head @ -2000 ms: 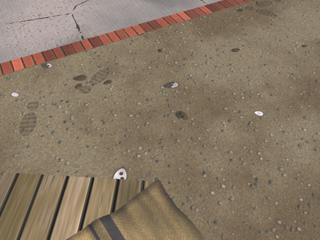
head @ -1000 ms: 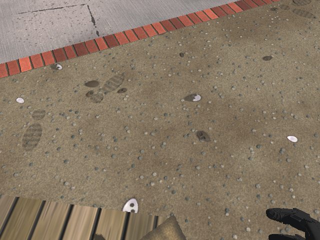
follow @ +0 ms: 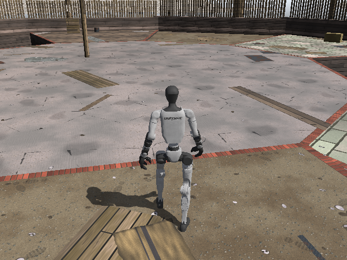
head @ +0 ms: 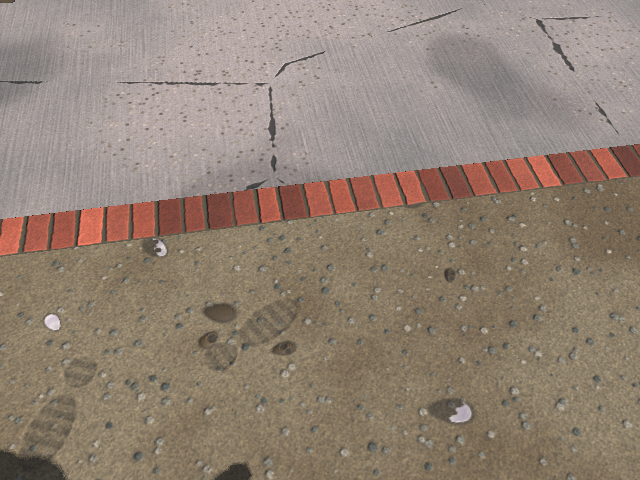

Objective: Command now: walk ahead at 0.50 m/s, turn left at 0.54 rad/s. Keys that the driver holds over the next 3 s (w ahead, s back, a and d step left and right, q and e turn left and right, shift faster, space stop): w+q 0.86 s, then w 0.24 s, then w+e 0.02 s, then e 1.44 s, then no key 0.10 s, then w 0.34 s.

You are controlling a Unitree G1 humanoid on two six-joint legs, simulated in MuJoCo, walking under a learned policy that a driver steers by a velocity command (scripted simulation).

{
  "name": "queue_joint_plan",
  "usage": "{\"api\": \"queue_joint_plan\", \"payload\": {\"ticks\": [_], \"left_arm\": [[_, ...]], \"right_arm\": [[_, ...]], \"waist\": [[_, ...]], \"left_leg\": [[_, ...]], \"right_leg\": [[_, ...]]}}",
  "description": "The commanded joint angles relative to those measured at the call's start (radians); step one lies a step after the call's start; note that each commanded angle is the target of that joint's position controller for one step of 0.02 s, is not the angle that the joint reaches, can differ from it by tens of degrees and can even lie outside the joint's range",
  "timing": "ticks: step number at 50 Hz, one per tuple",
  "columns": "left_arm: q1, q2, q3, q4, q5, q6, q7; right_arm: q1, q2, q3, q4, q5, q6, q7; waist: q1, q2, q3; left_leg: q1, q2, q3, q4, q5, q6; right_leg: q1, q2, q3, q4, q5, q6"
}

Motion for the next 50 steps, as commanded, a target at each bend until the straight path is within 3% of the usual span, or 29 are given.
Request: {"api": "queue_joint_plan", "payload": {"ticks": [1,3,4,5,6,7,8,9,10,11,12,15,19,24,27,28,29,30,31,32,33,34,35,36,39,42,45,47,50], "left_arm": [[-0.012,0.194,0.045,-0.048,-0.014,0.014,0.009],[-0.038,0.221,0.053,-0.062,-0.02,0.03,0.014],[-0.058,0.22,0.05,-0.069,-0.024,0.036,0.015],[-0.04,0.181,0.035,-0.089,-0.002,0.029,0.015],[0.043,0.025,-0.009,-0.143,0.025,-0.002,0.0],[-0.063,0.106,-0.001,-0.165,-0.02,-0.048,-0.015],[-0.145,0.142,0.009,-0.192,-0.053,-0.069,-0.022],[-0.148,0.137,0.007,-0.186,-0.039,-0.079,-0.017],[-0.14,0.145,0.015,-0.171,-0.01,-0.077,-0.009],[-0.117,0.155,0.024,-0.166,0.0,-0.064,-0.009],[-0.109,0.151,0.026,-0.17,0.004,-0.05,-0.01],[-0.161,0.11,0.017,-0.199,0.02,-0.024,-0.005],[-0.306,0.076,0.003,-0.249,0.014,-0.028,-0.013],[-0.41,0.097,0.003,-0.302,-0.003,-0.045,-0.036],[-0.375,0.13,0.014,-0.303,-0.005,-0.061,-0.045],[-0.314,0.143,0.022,-0.289,-0.005,-0.067,-0.043],[-0.206,0.171,0.037,-0.264,0.004,-0.072,-0.037],[-0.047,0.222,0.052,-0.249,0.021,-0.073,-0.028],[0.065,0.288,0.071,-0.216,0.029,-0.058,-0.028],[0.054,0.204,0.051,-0.222,0.0,-0.051,-0.034],[0.005,0.137,0.033,-0.237,-0.004,-0.042,-0.029],[-0.048,0.121,0.025,-0.244,0.006,-0.032,-0.026],[-0.08,0.106,0.02,-0.236,0.012,-0.028,-0.026],[-0.094,0.092,0.013,-0.231,0.019,-0.029,-0.025],[-0.096,0.104,0.02,-0.209,0.006,-0.04,-0.026],[-0.083,0.147,0.035,-0.191,0.007,-0.041,-0.023],[-0.066,0.16,0.036,-0.175,0.001,-0.032,-0.022],[-0.035,0.173,0.036,-0.159,-0.007,-0.025,-0.024],[0.017,0.206,0.043,-0.128,-0.025,-0.011,-0.028]], "right_arm": [[-0.082,-0.073,-0.017,-0.111,0.003,-0.01,0.019],[0.046,-0.125,-0.047,-0.096,0.007,-0.004,0.019],[0.201,-0.176,-0.078,-0.059,0.01,-0.003,0.01],[0.349,-0.269,-0.115,-0.022,0.011,0.007,-0.014],[0.299,-0.359,-0.121,-0.035,0.011,-0.002,-0.018],[0.331,-0.285,-0.097,-0.064,-0.002,-0.018,-0.01],[0.294,-0.226,-0.081,-0.056,-0.009,-0.033,-0.008],[0.229,-0.19,-0.071,-0.067,-0.001,-0.042,-0.008],[0.155,-0.157,-0.061,-0.084,-0.003,-0.043,-0.01],[0.118,-0.132,-0.051,-0.103,-0.013,-0.044,-0.014],[0.112,-0.136,-0.05,-0.108,-0.015,-0.045,-0.018],[0.156,-0.177,-0.06,-0.1,-0.006,-0.049,-0.038],[0.216,-0.185,-0.063,-0.088,0.0,-0.036,-0.058],[0.286,-0.179,-0.061,-0.064,0.006,-0.024,-0.062],[0.28,-0.182,-0.063,-0.066,0.003,-0.011,-0.071],[0.264,-0.178,-0.062,-0.073,0.002,-0.008,-0.072],[0.242,-0.154,-0.052,-0.086,0.0,-0.008,-0.069],[0.225,-0.107,-0.032,-0.112,-0.014,-0.012,-0.063],[0.373,-0.041,-0.013,-0.131,0.011,-0.02,-0.062],[0.387,-0.132,-0.022,-0.115,0.021,-0.023,-0.064],[0.286,-0.196,-0.04,-0.121,0.019,-0.018,-0.062],[0.22,-0.196,-0.042,-0.137,0.009,-0.013,-0.063],[0.178,-0.181,-0.044,-0.152,-0.003,-0.014,-0.06],[0.182,-0.162,-0.046,-0.156,0.0,-0.01,-0.054],[0.182,-0.104,-0.035,-0.173,0.012,0.008,-0.046],[0.128,-0.092,-0.028,-0.203,0.003,0.01,-0.041],[0.056,-0.07,-0.016,-0.216,0.002,-0.003,-0.026],[-0.008,-0.054,-0.007,-0.229,0.0,-0.01,-0.015],[-0.084,-0.068,-0.006,-0.263,0.003,-0.014,-0.003]], "waist": [[-0.03,-0.087,0.04],[-0.115,-0.119,-0.052],[-0.201,-0.099,-0.131],[-0.25,0.02,-0.217],[-0.107,0.245,-0.285],[-0.181,0.127,-0.377],[-0.182,0.079,-0.238],[-0.138,0.0,-0.16],[-0.094,-0.028,-0.114],[-0.062,-0.016,-0.102],[-0.048,-0.008,-0.097],[-0.051,-0.012,-0.064],[-0.106,0.034,-0.033],[-0.146,0.061,-0.021],[-0.118,0.093,-0.03],[-0.084,0.11,-0.05],[-0.027,0.102,-0.118],[0.044,0.029,-0.262],[-0.007,-0.297,-0.407],[-0.001,-0.288,-0.37],[0.024,-0.177,-0.224],[0.011,-0.1,-0.132],[-0.008,-0.086,-0.064],[-0.034,-0.11,-0.048],[-0.053,-0.135,-0.025],[-0.048,-0.105,-0.022],[-0.022,-0.087,-0.011],[0.002,-0.08,0.005],[0.014,-0.087,0.037]], "left_leg": [[0.0,-0.041,0.059,-0.038,-0.099,0.043],[0.194,-0.121,0.114,-0.038,-0.187,0.088],[0.418,-0.167,0.118,-0.108,-0.135,0.125],[0.714,-0.062,-0.089,-0.144,-0.146,0.18],[0.989,0.169,-0.669,-0.262,-0.297,0.36],[1.038,0.227,-0.858,-0.405,-0.386,0.386],[0.959,0.205,-0.714,-0.417,-0.31,0.334],[0.812,0.159,-0.577,-0.407,-0.204,0.294],[0.67,0.116,-0.476,-0.411,-0.095,0.264],[0.586,0.088,-0.419,-0.431,-0.016,0.252],[0.539,0.076,-0.399,-0.449,0.032,0.253],[0.461,0.042,-0.314,-0.472,0.145,0.252],[0.425,-0.026,-0.255,-0.456,0.063,0.188],[0.501,0.007,-0.347,-0.384,-0.025,0.16],[0.577,0.038,-0.429,-0.295,0.02,0.147],[0.577,0.028,-0.437,-0.251,0.078,0.135],[0.544,-0.022,-0.407,-0.14,0.15,0.106],[0.416,-0.079,-0.338,0.116,0.052,0.069],[0.038,-0.229,-0.21,0.451,-0.468,-0.009],[-0.104,-0.156,-0.222,0.603,-0.573,-0.019],[-0.147,-0.113,-0.21,0.645,-0.482,-0.027],[-0.12,-0.076,-0.167,0.63,-0.406,-0.033],[-0.099,-0.048,-0.16,0.582,-0.358,-0.034],[-0.052,-0.019,-0.157,0.55,-0.328,-0.03],[-0.032,0.012,-0.122,0.469,-0.298,-0.037],[-0.077,0.026,-0.115,0.353,-0.193,-0.053],[-0.03,0.01,-0.082,0.168,-0.042,-0.044],[0.019,-0.013,-0.044,0.055,0.007,-0.034],[0.031,-0.035,-0.016,-0.043,-0.045,-0.01]], "right_leg": [[0.033,-0.322,0.055,0.042,0.715,-0.132],[0.029,-0.309,0.031,0.261,1.002,-0.107],[-0.051,-0.271,0.009,0.471,0.982,-0.075],[-0.299,-0.222,0.007,0.785,0.65,-0.025],[-0.732,0.0,0.137,1.107,-0.265,0.031],[-0.849,0.008,0.356,1.203,-0.295,0.01],[-0.935,-0.041,0.358,1.177,-0.194,-0.017],[-0.893,-0.09,0.358,1.088,-0.101,-0.031],[-0.812,-0.122,0.357,0.999,-0.047,-0.026],[-0.74,-0.142,0.365,0.952,-0.01,-0.02],[-0.704,-0.144,0.361,0.913,0.008,-0.007],[-0.705,-0.126,0.33,0.761,0.105,0.041],[-0.671,-0.066,0.319,0.455,0.356,0.059],[-0.627,-0.023,0.338,0.28,0.4,0.034],[-0.579,-0.013,0.348,0.239,0.278,0.002],[-0.499,-0.005,0.331,0.216,0.256,-0.018],[-0.326,-0.021,0.33,0.19,0.284,-0.053],[-0.05,-0.172,0.464,0.232,0.255,-0.119],[0.321,-0.406,0.908,0.178,0.078,-0.283],[0.31,-0.447,1.058,0.111,-0.13,-0.279],[0.18,-0.404,0.905,0.088,-0.152,-0.232],[0.038,-0.36,0.764,0.069,-0.047,-0.2],[-0.076,-0.322,0.672,0.042,0.059,-0.192],[-0.144,-0.291,0.594,0.017,0.124,-0.18],[-0.213,-0.271,0.454,-0.05,0.219,-0.196],[-0.185,-0.288,0.364,-0.073,0.327,-0.214],[-0.178,-0.255,0.256,-0.076,0.382,-0.191],[-0.173,-0.247,0.212,-0.074,0.385,-0.181],[-0.101,-0.287,0.21,-0.058,0.4,-0.176]]}}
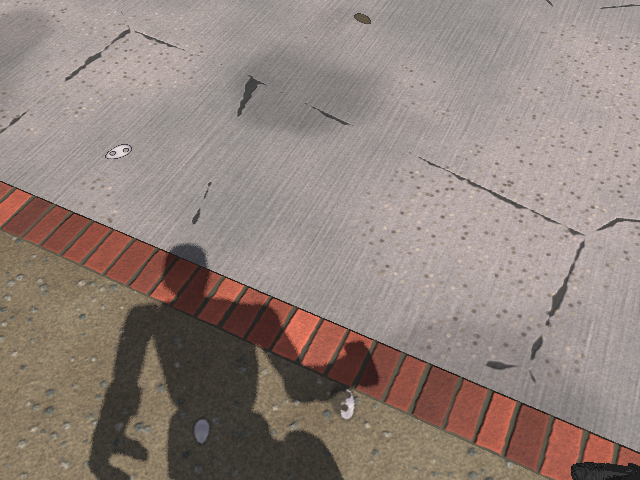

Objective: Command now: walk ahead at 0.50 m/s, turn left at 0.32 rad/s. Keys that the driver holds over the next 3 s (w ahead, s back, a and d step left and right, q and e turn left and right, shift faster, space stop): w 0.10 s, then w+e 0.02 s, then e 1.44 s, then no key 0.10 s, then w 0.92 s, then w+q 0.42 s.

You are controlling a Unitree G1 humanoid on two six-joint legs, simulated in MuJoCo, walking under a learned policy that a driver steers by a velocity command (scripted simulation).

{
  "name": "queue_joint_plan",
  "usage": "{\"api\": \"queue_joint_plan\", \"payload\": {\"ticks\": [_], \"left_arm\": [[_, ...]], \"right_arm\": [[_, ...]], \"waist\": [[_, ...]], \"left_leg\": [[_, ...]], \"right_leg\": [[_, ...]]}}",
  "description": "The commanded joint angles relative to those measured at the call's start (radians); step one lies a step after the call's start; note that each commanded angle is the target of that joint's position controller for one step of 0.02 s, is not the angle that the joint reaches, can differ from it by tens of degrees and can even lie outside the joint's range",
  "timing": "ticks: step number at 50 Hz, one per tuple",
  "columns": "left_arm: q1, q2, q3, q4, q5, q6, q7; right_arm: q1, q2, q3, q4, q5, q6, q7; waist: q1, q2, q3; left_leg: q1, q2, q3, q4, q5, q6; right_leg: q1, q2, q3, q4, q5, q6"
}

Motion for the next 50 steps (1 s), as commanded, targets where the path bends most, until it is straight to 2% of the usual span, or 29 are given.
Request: {"api": "queue_joint_plan", "payload": {"ticks": [1,3,4,5,6,7,8,9,10,11,14,16,20,23,26,28,29,30,31,32,33,34,36,38,41,46,48,49,50], "left_arm": [[-0.013,0.189,0.04,-0.037,-0.02,0.001,0.001],[-0.022,0.214,0.043,-0.026,-0.027,0.015,0.007],[-0.03,0.207,0.037,-0.021,-0.029,0.022,0.01],[-0.017,0.168,0.02,-0.026,-0.015,0.021,0.016],[0.048,0.062,-0.021,-0.069,0.016,0.006,0.006],[0.055,0.071,-0.026,-0.049,-0.001,-0.016,0.0],[-0.024,0.156,0.002,-0.065,-0.04,-0.019,-0.005],[-0.061,0.143,0.0,-0.074,-0.042,-0.015,-0.002],[-0.065,0.128,0.001,-0.064,-0.021,-0.007,0.006],[-0.045,0.125,0.008,-0.053,-0.013,0.012,0.012],[0.025,0.076,0.006,-0.026,-0.011,0.062,0.021],[-0.02,0.064,0.005,-0.054,-0.002,0.071,0.027],[-0.123,0.04,-0.006,-0.11,0.006,0.069,0.004],[-0.163,0.055,0.001,-0.154,0.008,0.078,-0.016],[-0.169,0.071,0.013,-0.193,0.008,0.091,-0.031],[-0.081,0.09,0.029,-0.186,0.011,0.09,-0.029],[-0.015,0.184,0.06,-0.187,0.015,0.085,-0.01],[0.006,0.29,0.081,-0.204,0.026,0.088,0.009],[0.018,0.237,0.059,-0.221,0.035,0.082,0.001],[-0.046,0.203,0.051,-0.243,0.026,0.076,-0.005],[-0.096,0.165,0.043,-0.248,0.008,0.075,0.0],[-0.133,0.137,0.034,-0.255,-0.004,0.082,0.007],[-0.171,0.136,0.033,-0.272,0.008,0.097,0.022],[-0.157,0.151,0.043,-0.281,0.015,0.105,0.033],[-0.157,0.173,0.055,-0.295,0.007,0.114,0.045],[-0.168,0.169,0.057,-0.316,0.006,0.134,0.043],[-0.184,0.167,0.056,-0.325,-0.001,0.142,0.043],[-0.194,0.162,0.054,-0.329,-0.008,0.146,0.045],[-0.171,0.136,0.047,-0.331,-0.007,0.146,0.047]], "right_arm": [[-0.1,-0.049,-0.006,-0.104,-0.001,-0.019,0.013],[-0.037,-0.086,-0.024,-0.096,-0.009,-0.019,0.014],[0.096,-0.121,-0.046,-0.057,-0.011,-0.019,0.011],[0.254,-0.182,-0.075,-0.01,-0.01,-0.014,-0.002],[0.355,-0.297,-0.095,0.003,-0.027,-0.012,-0.018],[0.348,-0.263,-0.077,-0.012,-0.027,-0.016,-0.017],[0.287,-0.198,-0.052,-0.011,-0.035,-0.025,-0.01],[0.232,-0.161,-0.04,-0.004,-0.036,-0.031,-0.009],[0.172,-0.121,-0.031,0.005,-0.031,-0.038,-0.005],[0.125,-0.092,-0.024,0.004,-0.029,-0.043,-0.004],[0.064,-0.087,-0.026,0.027,-0.049,-0.064,-0.011],[0.039,-0.098,-0.03,0.043,-0.053,-0.065,-0.03],[0.049,-0.116,-0.035,0.07,-0.043,-0.039,-0.062],[0.068,-0.139,-0.045,0.092,-0.029,-0.016,-0.067],[0.056,-0.15,-0.053,0.099,-0.004,0.005,-0.07],[0.05,-0.143,-0.053,0.104,0.009,0.015,-0.076],[0.101,-0.129,-0.051,0.106,-0.01,0.012,-0.074],[0.12,-0.066,-0.029,0.068,-0.057,0.005,-0.065],[0.102,-0.084,-0.025,0.066,-0.04,0.001,-0.05],[0.054,-0.116,-0.033,0.062,-0.007,0.006,-0.044],[0.026,-0.113,-0.034,0.063,-0.008,0.013,-0.05],[0.009,-0.118,-0.039,0.068,-0.021,0.022,-0.062],[0.017,-0.109,-0.04,0.067,-0.026,0.034,-0.069],[0.034,-0.08,-0.032,0.078,-0.02,0.034,-0.069],[0.023,-0.066,-0.024,0.084,-0.02,0.033,-0.066],[0.019,-0.086,-0.032,0.077,-0.013,0.021,-0.047],[0.058,-0.088,-0.038,0.086,-0.012,0.008,-0.036],[0.094,-0.092,-0.043,0.097,-0.015,0.004,-0.032],[0.127,-0.139,-0.059,0.101,-0.028,0.004,-0.035]], "waist": [[-0.029,-0.099,0.036],[-0.09,-0.126,-0.014],[-0.169,-0.118,-0.093],[-0.236,-0.095,-0.19],[-0.219,0.132,-0.332],[-0.214,0.171,-0.466],[-0.22,0.089,-0.329],[-0.185,0.077,-0.217],[-0.145,0.033,-0.159],[-0.11,0.056,-0.129],[-0.052,0.059,-0.117],[-0.046,0.059,-0.083],[-0.09,0.057,-0.082],[-0.109,0.051,-0.08],[-0.102,0.056,-0.066],[-0.054,0.023,-0.103],[-0.04,-0.117,-0.165],[-0.074,-0.361,-0.223],[-0.039,-0.28,-0.386],[-0.039,-0.196,-0.321],[-0.058,-0.118,-0.245],[-0.073,-0.074,-0.189],[-0.109,-0.124,-0.16],[-0.11,-0.145,-0.177],[-0.097,-0.156,-0.193],[-0.08,-0.202,-0.16],[-0.1,-0.208,-0.153],[-0.123,-0.201,-0.148],[-0.122,-0.138,-0.153]], "left_leg": [[0.043,-0.034,0.047,-0.091,-0.049,0.03],[0.177,-0.083,0.089,-0.148,-0.115,0.068],[0.378,-0.121,0.118,-0.206,-0.059,0.096],[0.647,-0.098,0.064,-0.183,-0.017,0.124],[1.03,0.192,-0.389,-0.197,-0.087,0.269],[1.046,0.336,-0.703,-0.348,0.003,0.355],[0.925,0.305,-0.518,-0.339,0.168,0.306],[0.79,0.259,-0.328,-0.322,0.359,0.269],[0.68,0.205,-0.215,-0.332,0.423,0.232],[0.588,0.173,-0.138,-0.364,0.437,0.208],[0.441,0.157,-0.015,-0.443,0.52,0.217],[0.426,0.153,0.053,-0.463,0.519,0.21],[0.483,0.139,0.147,-0.451,0.466,0.186],[0.554,0.176,0.147,-0.398,0.433,0.183],[0.583,0.209,0.135,-0.294,0.421,0.161],[0.559,0.152,0.183,-0.105,0.467,0.098],[0.457,0.059,0.224,0.113,0.301,0.015],[0.114,-0.122,0.217,0.464,-0.515,-0.077],[0.051,-0.161,-0.023,0.618,-0.668,-0.073],[-0.001,-0.126,-0.059,0.658,-0.613,-0.061],[-0.025,-0.098,-0.058,0.609,-0.538,-0.053],[-0.018,-0.079,-0.056,0.536,-0.479,-0.057],[0.081,-0.089,-0.041,0.408,-0.406,-0.067],[0.125,-0.11,-0.033,0.285,-0.383,-0.082],[0.19,-0.121,-0.042,0.151,-0.326,-0.094],[0.254,-0.134,-0.047,-0.004,-0.307,-0.076],[0.323,-0.139,-0.032,-0.142,-0.255,-0.051],[0.399,-0.133,-0.018,-0.257,-0.183,-0.033],[0.494,-0.027,-0.094,-0.332,-0.158,0.005]], "right_leg": [[-0.001,-0.288,0.117,-0.055,0.414,-0.174],[0.035,-0.29,0.088,0.068,0.691,-0.15],[-0.002,-0.259,0.043,0.229,0.808,-0.123],[-0.15,-0.214,0.012,0.445,0.711,-0.083],[-0.559,-0.085,0.014,0.853,0.169,-0.012],[-0.668,0.009,0.212,1.051,-0.329,-0.002],[-0.727,-0.035,0.275,1.111,-0.301,-0.004],[-0.725,-0.071,0.257,1.072,-0.253,-0.004],[-0.698,-0.104,0.252,0.992,-0.2,0.003],[-0.638,-0.123,0.252,0.942,-0.159,0.011],[-0.518,-0.099,0.241,0.901,-0.036,0.043],[-0.546,-0.098,0.242,0.801,0.05,0.055],[-0.525,-0.092,0.196,0.572,0.233,0.047],[-0.535,-0.082,0.174,0.492,0.189,0.026],[-0.528,-0.063,0.143,0.434,0.074,-0.015],[-0.371,-0.004,0.101,0.281,0.193,-0.066],[-0.195,-0.069,0.244,0.229,0.635,-0.126],[0.046,-0.319,0.611,0.24,1.066,-0.331],[0.104,-0.383,0.766,0.184,0.891,-0.435],[0.05,-0.35,0.69,0.16,0.74,-0.4],[-0.022,-0.298,0.615,0.151,0.595,-0.338],[-0.1,-0.264,0.571,0.13,0.493,-0.295],[-0.218,-0.199,0.523,0.101,0.414,-0.262],[-0.219,-0.178,0.508,0.103,0.427,-0.257],[-0.245,-0.162,0.526,0.101,0.307,-0.245],[-0.279,-0.147,0.633,0.092,0.098,-0.218],[-0.293,-0.129,0.658,0.118,0.075,-0.193],[-0.328,-0.102,0.648,0.145,0.049,-0.165],[-0.406,-0.049,0.6,0.228,-0.043,-0.117]]}}
Over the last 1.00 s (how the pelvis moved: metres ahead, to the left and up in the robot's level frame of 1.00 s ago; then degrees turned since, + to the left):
0.54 0.13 0.00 35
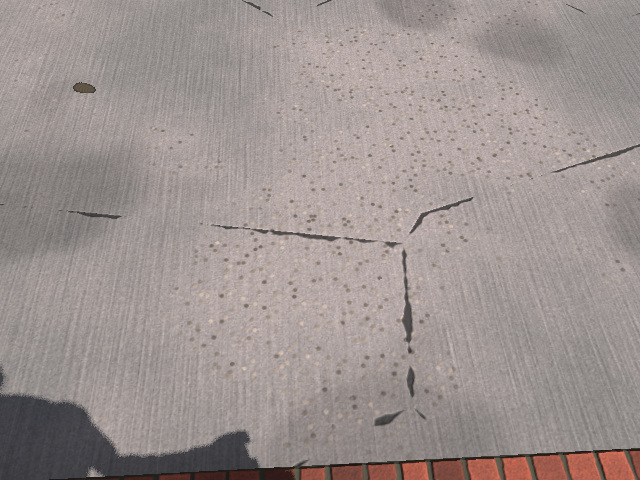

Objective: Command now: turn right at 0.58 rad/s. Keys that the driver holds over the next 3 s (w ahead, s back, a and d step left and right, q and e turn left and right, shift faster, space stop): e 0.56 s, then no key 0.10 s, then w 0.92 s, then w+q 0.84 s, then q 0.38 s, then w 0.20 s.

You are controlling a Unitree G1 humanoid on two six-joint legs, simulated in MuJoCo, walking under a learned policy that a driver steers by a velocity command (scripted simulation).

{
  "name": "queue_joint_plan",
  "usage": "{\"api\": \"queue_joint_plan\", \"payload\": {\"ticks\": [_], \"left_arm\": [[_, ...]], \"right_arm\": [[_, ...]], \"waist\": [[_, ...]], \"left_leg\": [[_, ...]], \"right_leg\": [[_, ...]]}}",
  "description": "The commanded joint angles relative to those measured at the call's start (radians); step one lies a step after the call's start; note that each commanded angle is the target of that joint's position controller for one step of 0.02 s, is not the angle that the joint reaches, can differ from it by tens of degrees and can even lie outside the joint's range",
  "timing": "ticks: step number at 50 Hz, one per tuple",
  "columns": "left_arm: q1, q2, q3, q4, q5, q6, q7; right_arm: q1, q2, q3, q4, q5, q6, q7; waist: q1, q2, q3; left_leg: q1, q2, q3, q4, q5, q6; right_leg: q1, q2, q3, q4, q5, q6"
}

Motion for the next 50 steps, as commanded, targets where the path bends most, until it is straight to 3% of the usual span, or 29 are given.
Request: {"api": "queue_joint_plan", "payload": {"ticks": [1,2,3,5,6,9,13,18,20,21,22,23,24,25,26,27,28,30,33,36,39,41,43,44,45,46,47,48,50], "left_arm": [[-0.002,0.075,0.021,-0.103,-0.005,-0.011,0.005],[0.01,0.131,0.04,-0.103,0.005,-0.026,0.001],[0.041,0.18,0.059,-0.073,0.004,-0.029,-0.004],[0.089,0.157,0.06,-0.021,0.001,-0.011,0.001],[0.09,0.132,0.052,-0.018,0.0,-0.003,0.0],[0.011,0.091,0.031,-0.058,-0.015,-0.001,-0.007],[-0.05,0.059,0.009,-0.097,-0.008,-0.002,-0.021],[-0.015,0.08,0.015,-0.098,-0.011,0.005,-0.038],[0.054,0.073,0.022,-0.074,-0.009,0.007,-0.043],[0.089,0.1,0.034,-0.063,-0.005,0.005,-0.034],[0.118,0.213,0.063,-0.075,-0.005,-0.001,-0.02],[0.106,0.279,0.068,-0.097,0.028,-0.019,-0.026],[0.122,0.22,0.052,-0.092,0.041,-0.042,-0.037],[0.082,0.191,0.037,-0.077,0.037,-0.055,-0.036],[0.03,0.173,0.034,-0.077,0.019,-0.058,-0.028],[-0.007,0.149,0.023,-0.08,0.003,-0.055,-0.021],[-0.019,0.144,0.017,-0.082,0.003,-0.051,-0.013],[-0.023,0.129,0.008,-0.079,0.014,-0.047,-0.004],[-0.005,0.126,0.004,-0.06,0.017,-0.045,0.002],[0.036,0.144,0.006,-0.039,0.013,-0.045,-0.003],[0.056,0.155,0.002,-0.014,0.012,-0.053,-0.016],[0.055,0.158,-0.002,-0.002,0.004,-0.059,-0.02],[0.029,0.131,-0.014,0.002,0.0,-0.061,-0.023],[0.013,0.089,-0.028,-0.002,0.005,-0.066,-0.023],[-0.012,0.012,-0.049,-0.017,0.012,-0.074,-0.025],[-0.034,0.048,-0.035,-0.07,-0.009,-0.093,-0.02],[-0.052,0.123,-0.012,-0.058,-0.019,-0.109,-0.016],[-0.031,0.129,-0.006,-0.04,-0.022,-0.118,-0.023],[-0.021,0.103,-0.008,-0.018,-0.005,-0.126,-0.033]], "right_arm": [[0.098,-0.242,-0.067,-0.04,-0.033,-0.009,-0.005],[0.059,-0.227,-0.064,-0.063,-0.062,-0.014,-0.003],[-0.015,-0.17,-0.047,-0.098,-0.057,-0.018,-0.01],[-0.082,-0.108,-0.03,-0.117,-0.02,-0.015,-0.02],[-0.074,-0.1,-0.024,-0.118,-0.011,-0.012,-0.025],[-0.002,-0.113,-0.025,-0.111,-0.021,0.004,-0.037],[0.038,-0.17,-0.046,-0.108,-0.018,0.018,-0.037],[0.016,-0.203,-0.06,-0.111,0.007,0.02,-0.015],[-0.007,-0.193,-0.058,-0.106,0.029,0.019,-0.012],[0.044,-0.16,-0.05,-0.083,0.028,0.015,-0.008],[0.056,-0.1,-0.033,-0.099,-0.013,0.012,-0.004],[-0.03,-0.092,-0.025,-0.162,-0.032,0.006,-0.012],[-0.088,-0.14,-0.04,-0.166,-0.018,0.006,-0.02],[-0.09,-0.146,-0.044,-0.162,-0.003,0.01,-0.021],[-0.063,-0.142,-0.048,-0.14,-0.007,0.014,-0.029],[-0.048,-0.154,-0.053,-0.133,-0.015,0.017,-0.035],[-0.032,-0.149,-0.053,-0.127,-0.018,0.016,-0.034],[0.003,-0.13,-0.046,-0.111,-0.007,0.014,-0.026],[-0.024,-0.095,-0.028,-0.116,-0.003,0.016,-0.022],[-0.043,-0.099,-0.019,-0.126,0.006,0.008,-0.004],[-0.047,-0.118,-0.02,-0.133,0.017,-0.019,0.016],[-0.018,-0.109,-0.017,-0.121,0.022,-0.043,0.026],[0.078,-0.085,-0.013,-0.079,0.019,-0.063,0.031],[0.151,-0.094,-0.015,-0.059,0.011,-0.071,0.027],[0.271,-0.145,-0.023,-0.037,-0.003,-0.077,0.02],[0.305,-0.258,-0.051,-0.023,-0.019,-0.08,0.03],[0.271,-0.204,-0.039,-0.038,-0.013,-0.088,0.029],[0.235,-0.16,-0.025,-0.044,-0.004,-0.09,0.021],[0.211,-0.141,-0.014,-0.054,0.001,-0.087,0.014]], "waist": [[-0.003,0.203,-0.109],[-0.004,0.309,-0.09],[0.019,0.219,-0.079],[0.037,0.155,-0.058],[0.024,0.154,-0.048],[-0.028,0.177,-0.045],[-0.071,0.207,-0.085],[-0.054,0.226,-0.098],[-0.005,0.2,-0.106],[0.003,0.129,-0.118],[-0.014,-0.134,-0.132],[0.009,-0.301,-0.134],[0.064,-0.171,-0.166],[0.03,-0.141,-0.121],[0.002,-0.092,-0.1],[-0.014,-0.1,-0.09],[-0.025,-0.114,-0.1],[-0.034,-0.104,-0.134],[-0.011,-0.107,-0.13],[0.029,-0.149,-0.1],[0.039,-0.155,-0.033],[0.02,-0.124,-0.015],[-0.04,-0.091,-0.012],[-0.071,-0.061,-0.03],[-0.101,0.095,-0.059],[-0.083,0.29,0.001],[-0.088,0.2,0.074],[-0.063,0.182,0.099],[-0.054,0.164,0.082]], "left_leg": [[0.22,0.313,-0.301,-0.252,0.129,0.165],[0.135,0.443,-0.461,-0.298,0.216,0.285],[0.113,0.411,-0.38,-0.279,0.244,0.28],[0.131,0.293,-0.193,-0.239,0.238,0.199],[0.141,0.281,-0.149,-0.232,0.283,0.202],[0.225,0.26,-0.061,-0.231,0.327,0.223],[0.296,0.312,-0.024,-0.209,0.39,0.244],[0.243,0.347,0.027,-0.168,0.446,0.231],[0.197,0.33,0.076,-0.081,0.407,0.175],[0.116,0.292,0.132,0.013,0.291,0.107],[-0.126,0.188,0.231,0.289,-0.056,0.003],[-0.353,0.045,0.16,0.516,-0.415,-0.053],[-0.358,0.056,0.043,0.646,-0.409,-0.05],[-0.362,0.07,0.022,0.677,-0.327,-0.037],[-0.359,0.078,0.013,0.646,-0.242,-0.035],[-0.35,0.079,0.007,0.618,-0.183,-0.042],[-0.307,0.062,0.017,0.63,-0.138,-0.052],[-0.264,0.047,0.032,0.589,-0.083,-0.066],[-0.215,0.053,0.034,0.405,-0.061,-0.073],[-0.153,0.049,0.058,0.257,-0.07,-0.051],[-0.107,0.042,0.073,0.147,-0.131,-0.011],[-0.028,0.032,0.09,0.052,-0.104,0.026],[0.151,0.019,0.111,-0.104,0.005,0.064],[0.264,0.065,0.051,-0.128,-0.008,0.083],[0.382,0.239,-0.17,-0.216,-0.116,0.134],[0.379,0.411,-0.542,-0.357,-0.367,0.273],[0.346,0.43,-0.593,-0.39,-0.483,0.315],[0.355,0.387,-0.514,-0.385,-0.461,0.286],[0.368,0.322,-0.373,-0.396,-0.313,0.241]], "right_leg": [[-0.164,-0.001,0.037,0.156,-0.388,-0.034],[-0.213,0.014,-0.032,0.42,-0.487,0.011],[-0.2,-0.024,-0.009,0.567,-0.423,0.029],[-0.216,-0.037,-0.039,0.683,-0.307,0.063],[-0.233,-0.043,-0.05,0.734,-0.28,0.08],[-0.261,-0.073,-0.117,0.634,-0.231,0.112],[-0.172,-0.13,-0.168,0.415,-0.28,0.119],[0.014,-0.123,-0.248,0.177,-0.254,0.066],[0.148,-0.097,-0.279,-0.037,-0.096,0.012],[0.276,-0.092,-0.235,-0.137,0.037,-0.024],[0.455,-0.305,0.072,-0.166,0.374,-0.102],[0.43,-0.515,0.346,-0.156,0.562,-0.325],[0.399,-0.493,0.311,-0.181,0.474,-0.362],[0.364,-0.43,0.219,-0.177,0.405,-0.306],[0.341,-0.367,0.159,-0.172,0.331,-0.248],[0.324,-0.341,0.135,-0.169,0.331,-0.221],[0.295,-0.317,0.116,-0.168,0.364,-0.218],[0.302,-0.301,0.087,-0.165,0.368,-0.22],[0.309,-0.29,0.088,-0.159,0.287,-0.212],[0.248,-0.288,0.164,-0.24,-0.253,-0.224],[0.2,-0.309,0.242,-0.274,-0.439,-0.228],[0.158,-0.305,0.258,-0.263,-0.479,-0.221],[0.062,-0.255,0.228,-0.217,-0.501,-0.185],[-0.015,-0.212,0.191,-0.132,-0.486,-0.147],[-0.144,-0.114,0.051,0.16,-0.453,-0.076],[-0.371,-0.028,-0.109,0.367,-0.473,-0.031],[-0.451,-0.091,-0.06,0.494,-0.428,-0.022],[-0.491,-0.116,-0.054,0.535,-0.328,-0.02],[-0.498,-0.161,-0.09,0.536,-0.194,-0.009]]}}
Over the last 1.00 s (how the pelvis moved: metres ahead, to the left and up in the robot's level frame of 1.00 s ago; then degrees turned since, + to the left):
0.29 0.05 -0.01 -25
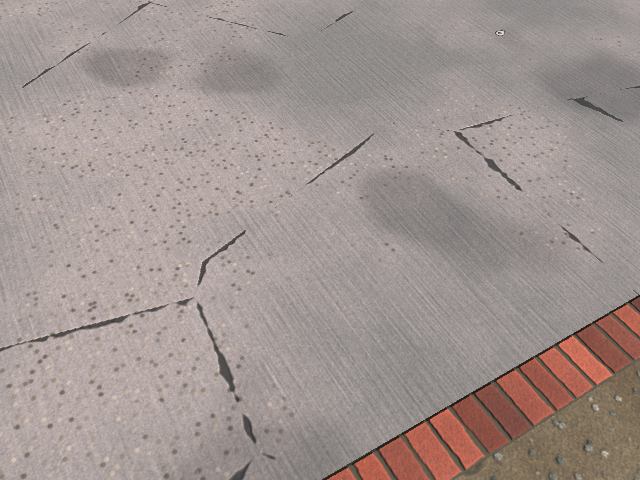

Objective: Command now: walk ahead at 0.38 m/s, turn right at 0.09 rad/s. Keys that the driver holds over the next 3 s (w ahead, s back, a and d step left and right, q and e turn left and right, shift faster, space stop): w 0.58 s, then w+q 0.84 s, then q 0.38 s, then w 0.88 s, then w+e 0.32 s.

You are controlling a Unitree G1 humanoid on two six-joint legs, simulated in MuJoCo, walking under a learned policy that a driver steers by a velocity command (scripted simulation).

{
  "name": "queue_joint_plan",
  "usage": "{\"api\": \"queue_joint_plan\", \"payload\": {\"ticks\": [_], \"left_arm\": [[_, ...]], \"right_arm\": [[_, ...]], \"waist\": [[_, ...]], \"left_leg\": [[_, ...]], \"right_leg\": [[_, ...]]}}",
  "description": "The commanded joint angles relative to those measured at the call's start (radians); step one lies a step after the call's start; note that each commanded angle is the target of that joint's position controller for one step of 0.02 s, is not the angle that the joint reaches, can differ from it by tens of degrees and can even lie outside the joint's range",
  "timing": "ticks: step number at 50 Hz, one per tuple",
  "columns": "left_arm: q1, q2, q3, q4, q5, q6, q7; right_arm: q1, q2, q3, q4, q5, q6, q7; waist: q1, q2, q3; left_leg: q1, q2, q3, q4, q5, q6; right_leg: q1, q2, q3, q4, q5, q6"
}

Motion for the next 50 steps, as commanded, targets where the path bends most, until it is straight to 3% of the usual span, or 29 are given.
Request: {"api": "queue_joint_plan", "payload": {"ticks": [1,7,11,14,15,16,17,18,19,20,21,22,23,26,29,30,31,32,33,34,36,37,42,45,46,47,48,49,50], "left_arm": [[-0.121,0.101,0.037,-0.098,0.008,-0.045,-0.009],[-0.236,0.014,0.003,-0.112,0.012,-0.058,-0.03],[-0.303,0.032,0.002,-0.129,-0.002,-0.067,-0.056],[-0.252,0.08,0.021,-0.123,-0.001,-0.073,-0.063],[-0.166,0.104,0.036,-0.1,0.003,-0.072,-0.057],[-0.012,0.147,0.06,-0.055,0.004,-0.067,-0.047],[0.178,0.211,0.078,-0.021,0.01,-0.059,-0.033],[0.217,0.291,0.087,-0.003,0.024,-0.058,-0.04],[0.194,0.182,0.06,-0.008,0.013,-0.061,-0.04],[0.129,0.14,0.045,-0.007,0.013,-0.058,-0.034],[0.074,0.124,0.04,-0.014,0.018,-0.056,-0.033],[0.027,0.104,0.036,-0.017,0.027,-0.056,-0.035],[-0.01,0.085,0.03,-0.024,0.039,-0.061,-0.034],[-0.017,0.091,0.036,-0.004,0.025,-0.082,-0.033],[0.009,0.135,0.051,0.029,0.025,-0.078,-0.013],[0.001,0.14,0.051,0.023,0.033,-0.081,-0.01],[0.012,0.149,0.055,0.031,0.047,-0.088,-0.007],[0.018,0.139,0.05,0.029,0.042,-0.095,-0.007],[0.076,0.129,0.052,0.057,0.026,-0.097,0.002],[0.107,0.124,0.051,0.069,0.023,-0.096,0.007],[0.109,0.13,0.053,0.067,0.03,-0.09,0.02],[0.118,0.12,0.051,0.079,0.021,-0.085,0.03],[0.17,0.124,0.057,0.065,0.024,-0.047,0.039],[0.199,0.13,0.051,0.07,0.024,-0.032,0.049],[0.205,0.144,0.051,0.075,0.025,-0.032,0.045],[0.203,0.15,0.05,0.08,0.025,-0.034,0.038],[0.185,0.147,0.044,0.087,0.026,-0.041,0.031],[0.294,0.051,0.028,0.102,0.039,-0.065,0.027],[0.391,0.049,-0.008,0.082,0.013,-0.1,0.005]], "right_arm": [[0.012,-0.15,-0.03,-0.058,-0.001,-0.013,-0.015],[0.077,-0.165,-0.029,-0.032,0.007,0.002,-0.024],[0.13,-0.198,-0.035,-0.005,0.02,0.016,-0.021],[0.122,-0.223,-0.043,0.006,0.026,0.03,-0.025],[0.107,-0.23,-0.044,0.005,0.027,0.034,-0.028],[0.108,-0.212,-0.037,0.002,0.024,0.037,-0.031],[0.11,-0.159,-0.014,-0.025,-0.001,0.035,-0.033],[0.23,-0.022,0.022,-0.058,0.008,0.012,-0.029],[0.144,-0.14,-0.002,-0.051,0.034,-0.009,-0.024],[0.045,-0.185,-0.018,-0.081,0.054,-0.018,-0.017],[0.001,-0.172,-0.013,-0.087,0.039,-0.025,-0.018],[-0.016,-0.16,-0.016,-0.087,0.018,-0.025,-0.017],[0.006,-0.156,-0.021,-0.076,0.014,-0.016,-0.014],[0.017,-0.113,-0.013,-0.068,0.006,0.014,-0.018],[-0.097,-0.074,0.002,-0.11,-0.018,0.011,-0.019],[-0.104,-0.081,-0.001,-0.098,-0.015,0.004,-0.015],[-0.068,-0.088,-0.008,-0.073,-0.011,-0.001,-0.007],[-0.098,-0.123,-0.02,-0.08,0.002,-0.008,-0.002],[-0.147,-0.13,-0.027,-0.092,0.017,-0.014,0.009],[-0.179,-0.13,-0.027,-0.105,0.022,-0.019,0.016],[-0.26,-0.112,-0.024,-0.136,0.012,-0.018,0.038],[-0.287,-0.101,-0.02,-0.153,0.005,-0.015,0.046],[-0.335,-0.064,-0.006,-0.18,0.033,0.016,0.088],[-0.318,-0.058,-0.005,-0.162,0.02,0.018,0.085],[-0.259,-0.087,-0.022,-0.144,0.014,0.019,0.077],[-0.134,-0.117,-0.041,-0.103,0.005,0.016,0.065],[0.044,-0.17,-0.072,-0.043,0.005,0.013,0.049],[0.129,-0.25,-0.085,-0.011,-0.001,0.016,0.042],[0.24,-0.292,-0.074,-0.006,0.007,0.02,0.05]], "waist": [[-0.024,0.178,0.133],[-0.074,0.161,0.115],[-0.091,0.164,0.14],[-0.032,0.179,0.108],[0.025,0.178,0.05],[0.101,0.162,-0.059],[0.176,0.064,-0.215],[0.092,-0.248,-0.356],[0.134,-0.184,-0.286],[0.122,-0.142,-0.131],[0.093,-0.043,-0.065],[0.061,-0.016,-0.017],[0.02,-0.036,-0.002],[-0.012,-0.034,0.024],[0.006,-0.001,0.047],[0.006,0.019,0.028],[0.003,-0.001,-0.003],[0.01,0.029,0.021],[0.034,0.009,0.038],[0.05,0.016,0.058],[0.073,0.017,0.11],[0.076,0.017,0.113],[0.145,0.052,0.155],[0.164,0.067,0.142],[0.132,0.069,0.112],[0.068,0.084,0.053],[-0.037,0.083,-0.038],[-0.045,0.321,-0.144],[-0.067,0.353,-0.435]], "left_leg": [[0.206,0.279,-0.388,-0.338,-0.17,0.162],[0.118,0.193,-0.132,-0.345,0.22,0.141],[0.121,0.24,-0.129,-0.329,0.253,0.148],[0.201,0.281,-0.131,-0.249,0.474,0.12],[0.203,0.261,-0.096,-0.139,0.668,0.101],[0.148,0.213,-0.046,0.053,0.766,0.072],[-0.059,0.164,-0.015,0.373,0.512,0.035],[-0.404,-0.032,-0.051,0.721,-0.18,-0.021],[-0.522,0.003,-0.159,0.825,-0.222,-0.012],[-0.588,0.051,-0.122,0.844,-0.147,-0.002],[-0.554,0.096,-0.098,0.805,-0.06,0.003],[-0.52,0.124,-0.092,0.744,0.004,-0.002],[-0.448,0.15,-0.1,0.697,0.049,-0.006],[-0.397,0.158,-0.077,0.589,0.061,-0.041],[-0.4,0.145,-0.057,0.408,0.239,-0.061],[-0.349,0.12,-0.027,0.388,0.36,-0.062],[-0.34,0.127,-0.048,0.433,0.442,-0.056],[-0.366,0.122,-0.064,0.365,0.529,-0.044],[-0.479,0.142,-0.136,0.345,0.561,-0.029],[-0.568,0.132,-0.173,0.316,0.553,-0.013],[-0.516,0.103,-0.131,0.186,0.654,0.009],[-0.497,0.103,-0.148,0.137,0.727,0.01],[-0.564,0.107,-0.137,0.019,0.663,-0.005],[-0.462,0.108,-0.075,-0.084,0.624,-0.009],[-0.353,0.074,-0.029,-0.079,0.563,0.007],[-0.178,0.015,0.039,-0.074,0.532,0.031],[0.117,-0.013,0.08,-0.081,0.636,0.073],[0.552,0.14,-0.104,0.145,1.037,0.188],[0.852,0.342,-0.483,0.301,1.127,0.405]], "right_leg": [[-0.428,-0.109,0.025,0.059,0.147,0.018],[-0.231,-0.092,-0.071,-0.267,0.388,0.063],[-0.138,-0.069,-0.089,-0.405,0.404,0.045],[-0.044,-0.047,-0.092,-0.456,0.337,-0.007],[0.083,-0.021,-0.113,-0.476,0.326,-0.034],[0.304,-0.01,-0.124,-0.472,0.328,-0.067],[0.615,-0.195,0.082,-0.442,0.254,-0.135],[0.864,-0.432,0.624,-0.597,-0.077,-0.289],[0.811,-0.415,0.696,-0.707,-0.183,-0.262],[0.691,-0.388,0.531,-0.705,-0.084,-0.225],[0.561,-0.347,0.413,-0.709,0.067,-0.209],[0.455,-0.303,0.324,-0.726,0.185,-0.203],[0.368,-0.27,0.253,-0.751,0.275,-0.199],[0.265,-0.259,0.167,-0.812,0.38,-0.229],[0.242,-0.224,0.07,-0.82,0.519,-0.222],[0.22,-0.196,0.008,-0.803,0.541,-0.211],[0.243,-0.228,0.002,-0.764,0.588,-0.209],[0.238,-0.204,-0.029,-0.75,0.513,-0.194],[0.345,-0.252,0.014,-0.707,0.445,-0.183],[0.414,-0.279,0.033,-0.682,0.418,-0.181],[0.332,-0.251,-0.032,-0.655,0.306,-0.156],[0.318,-0.253,-0.049,-0.598,0.258,-0.141],[0.412,-0.304,-0.034,-0.391,0.192,-0.12],[0.429,-0.313,-0.054,-0.251,0.31,-0.083],[0.4,-0.311,-0.066,-0.153,0.434,-0.08],[0.343,-0.293,-0.102,0.021,0.548,-0.064],[0.198,-0.245,-0.17,0.292,0.567,-0.018],[-0.217,-0.116,-0.207,0.805,-0.227,0.07],[-0.43,-0.07,-0.027,1.146,-0.478,0.128]]}}
Over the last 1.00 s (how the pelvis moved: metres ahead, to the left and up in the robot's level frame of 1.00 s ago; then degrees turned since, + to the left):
0.03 -0.02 0.01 -26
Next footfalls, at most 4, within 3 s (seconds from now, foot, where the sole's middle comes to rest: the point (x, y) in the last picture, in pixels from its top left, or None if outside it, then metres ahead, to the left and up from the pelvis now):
0.32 right None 0.32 -0.15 -0.78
0.96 left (246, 455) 0.64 0.14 -0.91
1.38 right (307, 331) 0.99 0.00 -0.91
1.84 left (201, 344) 0.95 0.28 -0.91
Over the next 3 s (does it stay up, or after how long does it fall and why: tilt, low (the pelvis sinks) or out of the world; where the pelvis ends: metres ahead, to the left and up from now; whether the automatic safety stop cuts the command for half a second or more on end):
stays up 1.30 0.48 -0.13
